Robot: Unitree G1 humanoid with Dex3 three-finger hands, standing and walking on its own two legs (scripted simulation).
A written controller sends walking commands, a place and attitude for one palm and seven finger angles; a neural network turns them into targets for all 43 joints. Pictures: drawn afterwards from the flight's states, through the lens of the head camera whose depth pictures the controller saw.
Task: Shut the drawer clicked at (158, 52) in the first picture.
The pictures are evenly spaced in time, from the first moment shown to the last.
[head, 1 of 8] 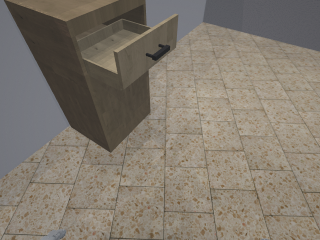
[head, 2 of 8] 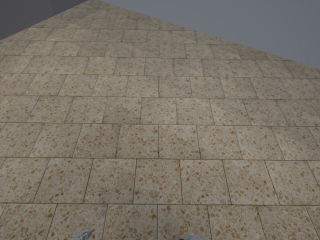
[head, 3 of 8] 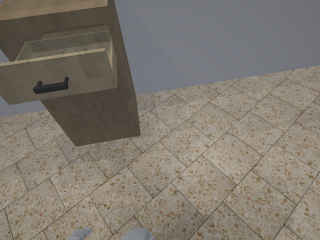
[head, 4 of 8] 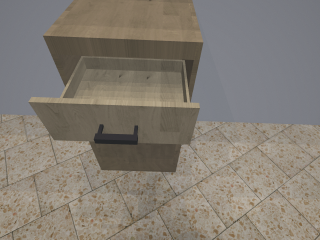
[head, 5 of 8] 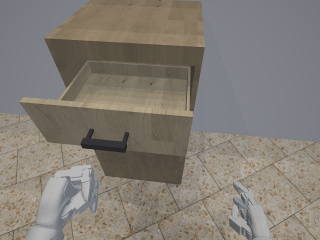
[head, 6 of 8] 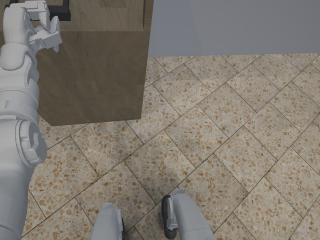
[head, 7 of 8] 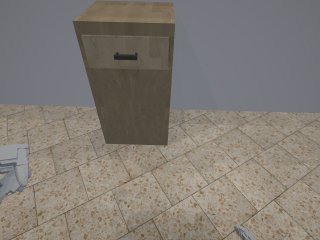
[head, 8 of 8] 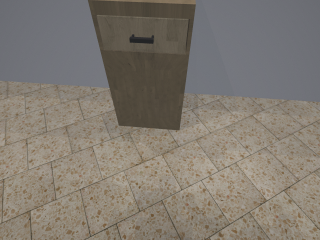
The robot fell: no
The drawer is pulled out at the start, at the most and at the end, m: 0.23 0.23 0.00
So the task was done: yes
